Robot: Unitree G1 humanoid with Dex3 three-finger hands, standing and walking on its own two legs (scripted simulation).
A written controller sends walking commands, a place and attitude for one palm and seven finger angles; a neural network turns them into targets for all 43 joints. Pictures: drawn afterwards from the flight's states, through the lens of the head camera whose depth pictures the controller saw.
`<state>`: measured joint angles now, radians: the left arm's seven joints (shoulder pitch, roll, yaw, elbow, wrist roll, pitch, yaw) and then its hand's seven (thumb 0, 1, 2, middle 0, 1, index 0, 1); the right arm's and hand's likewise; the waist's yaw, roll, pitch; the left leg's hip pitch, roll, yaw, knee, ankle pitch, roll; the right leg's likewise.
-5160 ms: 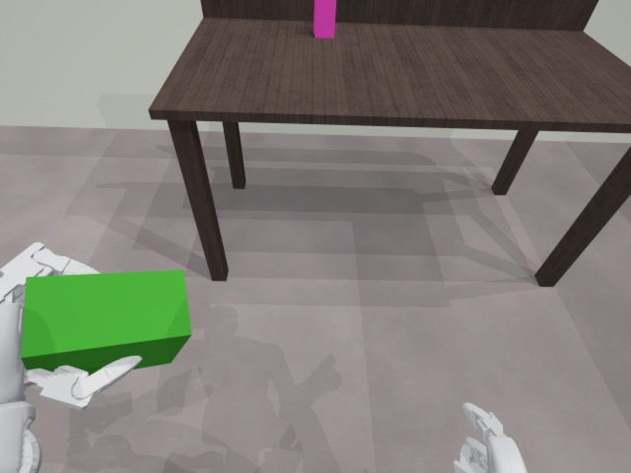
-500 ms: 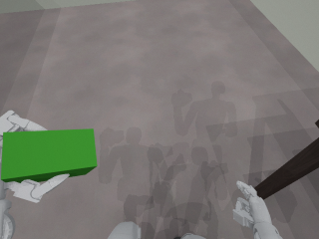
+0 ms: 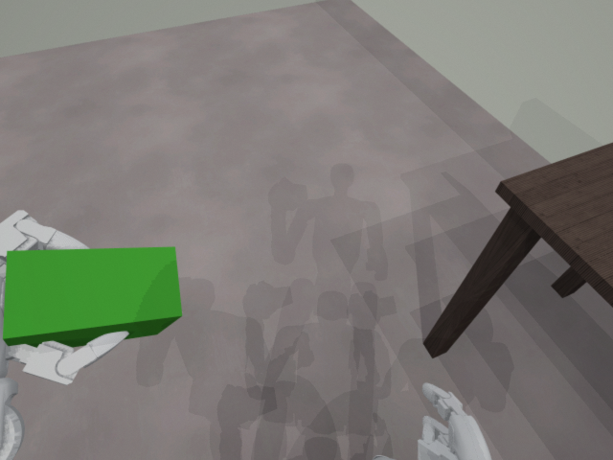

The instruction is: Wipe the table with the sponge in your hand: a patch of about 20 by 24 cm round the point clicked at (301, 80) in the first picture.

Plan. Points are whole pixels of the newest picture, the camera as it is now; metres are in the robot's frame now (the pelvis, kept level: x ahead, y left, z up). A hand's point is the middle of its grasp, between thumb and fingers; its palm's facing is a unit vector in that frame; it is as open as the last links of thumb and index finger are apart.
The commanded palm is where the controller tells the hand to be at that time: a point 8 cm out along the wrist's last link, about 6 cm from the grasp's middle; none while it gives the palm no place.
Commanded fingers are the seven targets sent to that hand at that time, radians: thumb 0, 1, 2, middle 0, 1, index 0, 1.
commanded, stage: turn to face it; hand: left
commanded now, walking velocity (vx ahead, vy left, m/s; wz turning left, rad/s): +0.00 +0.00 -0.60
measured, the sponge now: (121, 298) +0.23 +0.21 +0.15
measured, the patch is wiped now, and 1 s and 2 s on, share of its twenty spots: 0.00 0.00 0.00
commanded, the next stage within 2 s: none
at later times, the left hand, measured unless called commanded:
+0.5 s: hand (173, 295) +0.22 +0.15 +0.17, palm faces +0.17 -0.88 -0.45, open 10.3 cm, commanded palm +0.18 +0.20 +0.18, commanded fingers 0.00 0.10 1.30 -1.20 -1.60 -1.20 -1.60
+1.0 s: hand (355, 354) +0.19 -0.01 +0.18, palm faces -0.18 -0.81 -0.55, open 10.3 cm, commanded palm +0.17 +0.07 +0.18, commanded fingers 0.00 0.10 1.30 -1.20 -1.60 -1.20 -1.60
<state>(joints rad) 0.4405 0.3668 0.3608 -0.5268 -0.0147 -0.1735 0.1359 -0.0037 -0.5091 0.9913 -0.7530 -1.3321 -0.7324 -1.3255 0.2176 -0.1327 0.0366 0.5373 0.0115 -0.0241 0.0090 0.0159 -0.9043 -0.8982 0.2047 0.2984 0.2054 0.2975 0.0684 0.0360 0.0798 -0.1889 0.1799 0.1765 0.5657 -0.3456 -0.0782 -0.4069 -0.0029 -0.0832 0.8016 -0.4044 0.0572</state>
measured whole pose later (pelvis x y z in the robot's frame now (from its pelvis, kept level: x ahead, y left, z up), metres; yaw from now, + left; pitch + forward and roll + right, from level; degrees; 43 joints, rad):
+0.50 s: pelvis -0.05 -0.02 +0.00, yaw -17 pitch +1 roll +2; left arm 0.48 0.40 0.41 -0.58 -0.03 -0.18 0.15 0.00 -0.51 0.99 -0.75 -1.33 -0.73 -1.33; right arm 0.18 -0.25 -0.04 0.52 0.01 0.05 -0.03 0.02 -0.91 -0.90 0.20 0.30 0.20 0.30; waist 0.03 -0.06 0.07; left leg -0.26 0.05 0.11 0.55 -0.29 -0.03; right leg -0.49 0.08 0.07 0.77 -0.35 -0.01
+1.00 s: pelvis -0.12 -0.07 +0.00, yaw -35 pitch +1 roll +2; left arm 0.56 0.43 0.42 -0.62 -0.05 -0.19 0.14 0.00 -0.51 1.00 -0.75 -1.33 -0.73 -1.33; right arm 0.16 -0.25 -0.04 0.56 0.01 0.07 -0.02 0.02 -0.91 -0.90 0.20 0.30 0.20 0.30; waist -0.01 0.00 0.12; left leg -0.42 0.06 0.06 0.88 -0.45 -0.09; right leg -0.37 0.05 0.01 0.55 -0.19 -0.07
